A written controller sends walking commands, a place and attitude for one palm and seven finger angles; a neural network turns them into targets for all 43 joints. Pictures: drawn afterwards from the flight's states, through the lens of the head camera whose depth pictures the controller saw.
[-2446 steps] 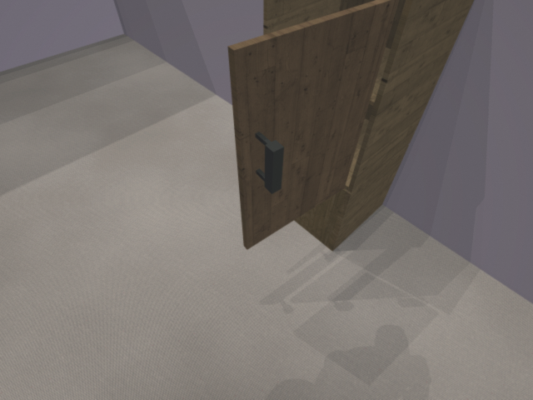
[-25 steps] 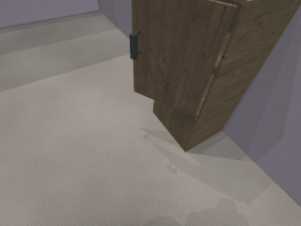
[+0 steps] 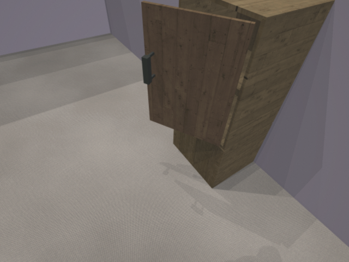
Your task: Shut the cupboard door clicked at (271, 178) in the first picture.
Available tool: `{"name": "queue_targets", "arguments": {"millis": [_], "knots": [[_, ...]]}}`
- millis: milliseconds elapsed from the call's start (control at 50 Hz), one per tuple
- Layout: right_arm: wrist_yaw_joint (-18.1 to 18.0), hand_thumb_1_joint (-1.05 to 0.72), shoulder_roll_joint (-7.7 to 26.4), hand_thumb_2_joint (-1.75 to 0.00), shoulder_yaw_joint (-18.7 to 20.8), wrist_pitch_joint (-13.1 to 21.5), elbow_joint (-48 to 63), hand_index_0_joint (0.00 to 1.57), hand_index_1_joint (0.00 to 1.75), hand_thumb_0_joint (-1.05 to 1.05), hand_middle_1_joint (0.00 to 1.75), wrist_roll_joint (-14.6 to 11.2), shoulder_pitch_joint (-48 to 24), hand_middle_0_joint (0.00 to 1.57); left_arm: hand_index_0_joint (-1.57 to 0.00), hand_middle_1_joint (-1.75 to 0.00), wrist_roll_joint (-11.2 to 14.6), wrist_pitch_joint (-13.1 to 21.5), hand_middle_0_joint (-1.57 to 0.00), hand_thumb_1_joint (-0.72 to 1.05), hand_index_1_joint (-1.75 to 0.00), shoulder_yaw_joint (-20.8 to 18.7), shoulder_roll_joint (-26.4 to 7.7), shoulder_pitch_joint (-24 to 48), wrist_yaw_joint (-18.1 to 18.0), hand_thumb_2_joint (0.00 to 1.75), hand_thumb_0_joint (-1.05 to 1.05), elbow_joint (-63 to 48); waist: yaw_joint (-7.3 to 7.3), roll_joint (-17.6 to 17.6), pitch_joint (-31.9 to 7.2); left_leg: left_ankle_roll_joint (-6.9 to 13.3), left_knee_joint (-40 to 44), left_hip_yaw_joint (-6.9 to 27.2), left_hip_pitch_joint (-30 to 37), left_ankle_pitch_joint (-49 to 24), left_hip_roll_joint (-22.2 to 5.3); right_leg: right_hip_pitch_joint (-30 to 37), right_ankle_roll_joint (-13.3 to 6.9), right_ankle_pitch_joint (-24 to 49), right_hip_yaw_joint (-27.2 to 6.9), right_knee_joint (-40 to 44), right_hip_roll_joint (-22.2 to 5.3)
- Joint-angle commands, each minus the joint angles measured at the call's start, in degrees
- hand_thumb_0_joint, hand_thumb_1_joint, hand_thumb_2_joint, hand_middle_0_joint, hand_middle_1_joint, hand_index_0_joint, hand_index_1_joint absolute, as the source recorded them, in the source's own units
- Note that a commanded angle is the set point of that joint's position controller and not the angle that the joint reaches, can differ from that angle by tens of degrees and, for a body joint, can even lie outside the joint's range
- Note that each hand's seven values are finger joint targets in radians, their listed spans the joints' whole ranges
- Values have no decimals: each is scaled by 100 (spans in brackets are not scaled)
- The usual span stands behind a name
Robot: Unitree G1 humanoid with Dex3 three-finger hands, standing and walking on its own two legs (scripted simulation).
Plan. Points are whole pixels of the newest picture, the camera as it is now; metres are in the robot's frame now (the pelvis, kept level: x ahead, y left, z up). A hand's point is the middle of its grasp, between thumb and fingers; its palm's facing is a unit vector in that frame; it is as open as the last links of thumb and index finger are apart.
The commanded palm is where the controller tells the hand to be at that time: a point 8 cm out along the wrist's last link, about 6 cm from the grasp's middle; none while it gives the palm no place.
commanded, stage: let the arm hang, fingers relaxed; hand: left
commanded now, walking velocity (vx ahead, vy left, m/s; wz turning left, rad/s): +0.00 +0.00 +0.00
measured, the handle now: (149, 67) +0.86 +0.15 +0.01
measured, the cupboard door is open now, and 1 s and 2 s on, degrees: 29 29 29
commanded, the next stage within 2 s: look to check the result in 0.06 s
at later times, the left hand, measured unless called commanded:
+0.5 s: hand out of the picture -0.05 +0.15 -0.18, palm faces +0.05 -0.98 -0.18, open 7.4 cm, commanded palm none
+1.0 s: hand out of the picture -0.01 +0.17 -0.20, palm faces +0.15 -0.97 -0.19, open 7.4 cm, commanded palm none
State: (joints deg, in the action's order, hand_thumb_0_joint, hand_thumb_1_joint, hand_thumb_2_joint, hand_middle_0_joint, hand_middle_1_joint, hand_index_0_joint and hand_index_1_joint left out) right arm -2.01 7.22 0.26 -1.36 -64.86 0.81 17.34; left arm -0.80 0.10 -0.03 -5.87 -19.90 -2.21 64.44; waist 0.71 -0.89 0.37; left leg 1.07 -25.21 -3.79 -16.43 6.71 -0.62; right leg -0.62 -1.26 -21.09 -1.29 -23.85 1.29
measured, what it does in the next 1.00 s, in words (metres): stands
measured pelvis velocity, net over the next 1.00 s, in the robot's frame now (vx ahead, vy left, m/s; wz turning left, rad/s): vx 0.02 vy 0.00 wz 0.11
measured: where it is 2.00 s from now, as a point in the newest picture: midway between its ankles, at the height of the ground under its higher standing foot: outside the picture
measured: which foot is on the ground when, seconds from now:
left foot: down 0.00-1.00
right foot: down 0.00-1.00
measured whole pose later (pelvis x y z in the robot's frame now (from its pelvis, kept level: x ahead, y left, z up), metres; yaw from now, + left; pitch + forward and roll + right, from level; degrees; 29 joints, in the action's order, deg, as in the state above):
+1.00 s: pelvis +0.02 +0.00 -0.02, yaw +6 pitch -3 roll -1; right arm -1.1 9.0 1.8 -3.9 -61.1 1.1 16.6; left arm -1.7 -1.1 -3.0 -8.7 -19.7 -2.5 60.8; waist 1.1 -1.0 4.5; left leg 0.6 -40.9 -3.7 -20.7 17.5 -1.0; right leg -0.7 -1.7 -29.2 4.7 -32.9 0.9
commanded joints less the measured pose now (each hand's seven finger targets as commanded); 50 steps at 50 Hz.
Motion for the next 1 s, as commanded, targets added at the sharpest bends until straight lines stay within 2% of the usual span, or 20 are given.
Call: {"name": "queue_targets", "arguments": {"millis": [0, 120, 160, 200, 260, 360, 420, 520, 560, 640, 660, 740, 780, 820, 860, 880, 920, 940, 960, 980], "knots": [[-47, -90, 521, -90, 115, 82, 133, 20, 30, 0, 30, 0, 319, 20, -20, -30, 29, 21, -20, 90, -30, -115, -591, -803, -65, 90, 0, 79, -26, 108, 680, 75, 333, 624, 721, -98, -488, -1372, -201, 712, -363, 733, -560], [-64, -90, 505, -90, 103, 93, 104, 20, 30, 0, 30, -12, 321, 20, -20, -30, 39, 35, -20, 90, -30, -115, -543, -854, -85, 90, 0, 107, -35, 88, 630, 92, 170, 570, 791, -458, -516, -1251, -182, 1141, -355, 755, -586], [-67, -90, 526, -90, 108, 87, 108, 20, 30, 0, 30, -28, 315, 20, -20, -30, 32, 46, -20, 90, -30, -110, -553, -892, -95, 90, 0, 116, -36, -31, 609, 93, 108, 542, 839, -545, -535, -1240, -164, 1321, -348, 768, -575], [-71, -90, 524, -90, 101, 85, 86, 20, 30, 0, 30, -21, 336, 20, -20, -30, 40, 35, -20, 90, -30, -103, -549, -868, -98, 90, 0, 122, -12, 108, 584, 97, 127, 555, 833, -528, -530, -1193, -168, 1278, -360, 732, -575], [-72, -90, 542, -90, 108, 78, 102, 20, 30, 0, 30, -37, 301, 20, -20, -30, 36, 40, -20, 90, -30, -109, -567, -921, -97, 90, 0, 146, -33, 10, 552, 103, 119, 541, 877, -535, -552, -1184, -158, 1292, -337, 760, -565], [-84, -90, 592, -90, 103, 92, 105, 20, 30, 0, 30, -42, 250, 20, -20, -30, 30, 43, -20, 90, -30, -102, -571, -951, -99, 90, 0, 162, -29, 52, 481, 124, 94, 541, 971, -662, -564, -1131, -153, 1487, -367, 737, -570], [-83, -90, 589, -90, 100, 85, 88, 20, 30, 0, 30, -28, 223, 20, -20, -30, 30, 30, -20, 90, -30, -98, -574, -907, -99, 90, 0, 176, -17, 60, 626, 109, 145, 541, 921, -571, -561, -1179, -148, 1367, -341, 733, -570], [-77, -90, 626, -90, 102, 81, 106, 20, 30, 0, 30, -25, 162, 20, -20, -30, 23, 33, -20, 90, -30, -100, -601, -894, -96, 90, 0, 171, -17, 29, 656, 107, 163, 539, 938, -534, -558, -1180, -143, 1372, -364, 767, -572], [-77, -90, 633, -90, 102, 86, 125, 20, 30, 0, 30, -38, 129, 20, -20, -30, 23, 39, -20, 90, -30, -110, -619, -908, -95, 90, 0, 157, -43, -12, 548, 112, 126, 525, 994, -610, -563, -1131, -133, 1511, -342, 772, -589], [-77, -90, 641, -90, 92, 83, 123, 20, 30, 0, 30, -17, 97, 20, -20, -30, 25, 37, -20, 90, -30, -104, -619, -846, -96, 90, 0, 146, -26, 59, 649, 92, 109, 495, 935, -612, -545, -1117, -128, 1647, -361, 769, -605], [-81, -90, 658, -90, 98, 89, 139, 20, 30, 0, 30, -32, 82, 20, -20, -30, 21, 43, -20, 90, -30, -112, -641, -874, -97, 90, 0, 147, -42, 22, 535, 104, 77, 493, 1007, -728, -562, -1075, -119, 1787, -371, 768, -598], [-67, -90, 614, -90, 95, 57, 166, 20, 30, 0, 30, -17, 81, 20, -20, -30, 28, 14, -20, 90, -30, -148, -675, -784, -111, 90, 0, 95, -39, 18, 637, 82, -51, 495, 727, -762, -489, -939, -99, 1908, -243, 589, -665], [-50, -90, 661, -90, 133, 19, 265, 20, 30, 0, 30, -14, 6, 20, -20, -30, 22, -15, -20, 90, -30, -231, -783, -791, -118, 90, 0, 1, -74, -72, 622, 74, -316, 479, 438, -720, -417, -850, -126, 2049, -171, 397, -782], [-22, -90, 668, -90, 169, -23, 390, 20, 30, 0, 30, -3, -74, 20, -20, -30, 12, -47, -20, 90, -30, -325, -929, -708, -120, 90, 0, -121, -90, -229, 643, 37, -717, 382, 7, -520, -278, -701, -254, 2330, -206, 243, -996], [15, -90, 669, -90, 216, -65, 571, 20, 30, 0, 30, 7, -221, 20, -20, -30, -19, -60, -20, 90, -30, -394, -1028, -636, -114, 90, 0, -270, -132, -564, 713, -28, -1412, 211, -461, 282, -126, -591, -503, 2999, -320, 167, -1351], [30, -90, 675, -90, 244, -95, 671, 20, 30, 0, 30, 20, -325, 20, -20, -30, -39, -62, -20, 90, -30, -422, -1079, -560, -109, 90, 0, -355, -131, -667, 848, -62, -1845, 139, -722, 999, -99, -570, -672, 3531, -382, 113, -1594], [63, -90, 684, -90, 304, -141, 848, 20, 30, 0, 30, 23, -378, 20, -20, -30, -94, -58, -20, 90, -30, -467, -1196, -301, -109, 90, 0, -540, -20, -701, 987, -93, -2176, 59, -882, 1752, -146, -643, -895, 4296, -327, -120, -1863], [74, -90, 709, -90, 309, -135, 893, 20, 30, 0, 30, 30, -232, 20, -20, -30, -99, -48, -20, 90, -30, -501, -1270, -144, -107, 90, 0, -630, 102, -566, 945, -78, -1763, 16, -712, 1588, -153, -610, -828, 4653, -120, -529, -1837], [78, -90, 786, -90, 341, -117, 849, 20, 30, 0, 30, 53, 85, 20, -20, -30, -84, -46, -20, 90, -30, -514, -1264, -82, -98, 90, 0, -693, 235, -219, 713, 2, -1235, 107, -163, 487, -171, -755, -558, 4589, 207, -1309, -1608], [76, -90, 1051, -90, 377, -62, 818, 20, 30, 0, 30, 99, 542, 20, -20, -30, -8, -62, -20, 90, -30, -541, -1283, -132, -80, 90, 0, -822, 361, 674, 305, 396, -524, 1043, 496, -1730, -695, -1245, -114, 3477, 692, -2404, -1070]]}}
